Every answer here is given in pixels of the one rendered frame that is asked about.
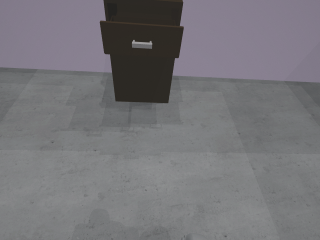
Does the cabinet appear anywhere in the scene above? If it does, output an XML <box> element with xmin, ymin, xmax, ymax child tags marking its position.
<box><xmin>103</xmin><ymin>0</ymin><xmax>183</xmax><ymax>103</ymax></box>

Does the handle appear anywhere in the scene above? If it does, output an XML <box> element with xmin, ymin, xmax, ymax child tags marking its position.
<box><xmin>132</xmin><ymin>40</ymin><xmax>152</xmax><ymax>49</ymax></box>

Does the drawer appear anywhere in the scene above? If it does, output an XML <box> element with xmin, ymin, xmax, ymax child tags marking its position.
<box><xmin>100</xmin><ymin>15</ymin><xmax>184</xmax><ymax>58</ymax></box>

